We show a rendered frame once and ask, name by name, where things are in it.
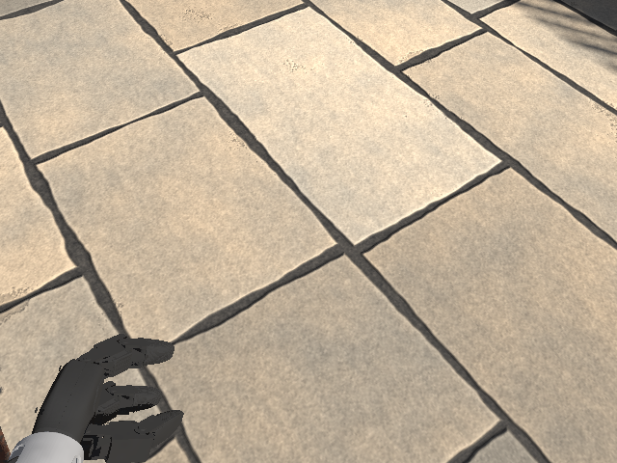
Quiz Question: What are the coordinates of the robot left hand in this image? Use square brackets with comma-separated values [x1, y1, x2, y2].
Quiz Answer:
[32, 334, 184, 463]

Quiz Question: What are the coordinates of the left robot forearm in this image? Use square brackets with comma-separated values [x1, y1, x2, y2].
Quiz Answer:
[6, 431, 84, 463]

